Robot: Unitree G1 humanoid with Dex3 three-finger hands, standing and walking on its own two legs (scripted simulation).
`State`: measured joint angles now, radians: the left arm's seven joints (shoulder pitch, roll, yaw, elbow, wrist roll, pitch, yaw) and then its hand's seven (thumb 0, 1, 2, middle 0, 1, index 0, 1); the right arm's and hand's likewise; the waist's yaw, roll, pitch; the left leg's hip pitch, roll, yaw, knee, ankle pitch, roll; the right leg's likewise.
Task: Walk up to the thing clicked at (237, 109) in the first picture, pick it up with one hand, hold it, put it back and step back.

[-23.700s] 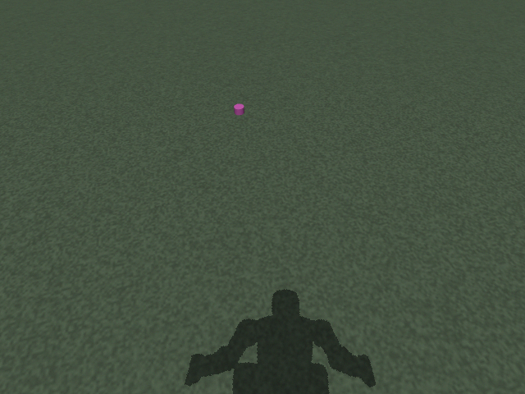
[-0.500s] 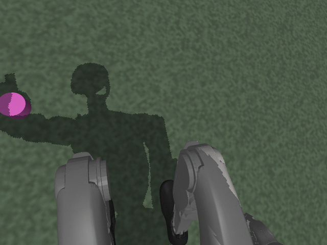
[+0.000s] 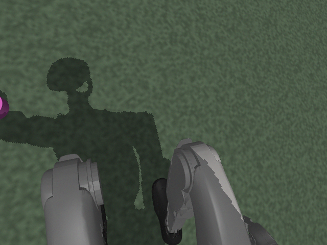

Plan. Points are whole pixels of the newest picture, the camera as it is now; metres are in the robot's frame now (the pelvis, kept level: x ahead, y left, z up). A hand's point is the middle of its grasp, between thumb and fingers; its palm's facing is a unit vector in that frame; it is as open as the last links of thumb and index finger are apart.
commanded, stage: rise first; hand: left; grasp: from above
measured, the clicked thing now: out of the picture +0.45 +0.40 -0.29
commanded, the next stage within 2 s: none
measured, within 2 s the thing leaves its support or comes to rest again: neither
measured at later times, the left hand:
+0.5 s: hand out of the picture +0.40 +0.41 -0.19, palm faces -0.44 -0.19 -0.88, open 14.2 cm
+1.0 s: hand out of the picture +0.40 +0.43 -0.20, palm faces -0.44 -0.18 -0.88, open 14.0 cm
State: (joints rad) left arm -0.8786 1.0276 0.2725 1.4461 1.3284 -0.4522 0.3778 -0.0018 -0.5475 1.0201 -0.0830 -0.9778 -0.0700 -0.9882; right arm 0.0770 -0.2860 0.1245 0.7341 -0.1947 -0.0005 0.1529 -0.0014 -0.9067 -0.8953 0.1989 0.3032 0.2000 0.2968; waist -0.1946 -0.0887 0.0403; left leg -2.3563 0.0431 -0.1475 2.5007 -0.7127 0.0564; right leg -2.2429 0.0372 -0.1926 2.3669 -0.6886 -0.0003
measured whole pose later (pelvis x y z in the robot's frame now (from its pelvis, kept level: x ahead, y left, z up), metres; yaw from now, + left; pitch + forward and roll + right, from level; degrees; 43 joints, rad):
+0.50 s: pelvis +0.00 +0.00 +0.00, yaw -1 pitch +29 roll -13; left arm -0.92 1.07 0.27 1.50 1.32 -0.44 0.38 0.00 -0.54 1.00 -0.09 -1.01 -0.08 -1.01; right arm 0.06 -0.29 0.16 0.71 -0.20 -0.02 0.17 0.00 -0.91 -0.90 0.20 0.30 0.20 0.30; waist -0.22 -0.10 0.08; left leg -2.36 0.04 -0.17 2.52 -0.70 0.06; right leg -2.24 0.04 -0.21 2.37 -0.67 0.01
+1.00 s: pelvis +0.00 +0.00 -0.01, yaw -2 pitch +29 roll -14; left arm -0.94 1.14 0.27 1.54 1.32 -0.42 0.39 0.00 -0.52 0.99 -0.10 -1.02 -0.10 -1.02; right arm 0.06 -0.30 0.20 0.69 -0.20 -0.05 0.16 0.00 -0.91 -0.90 0.20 0.30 0.20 0.30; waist -0.24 -0.12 0.11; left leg -2.36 0.04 -0.18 2.53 -0.71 0.06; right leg -2.23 0.05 -0.22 2.37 -0.67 0.01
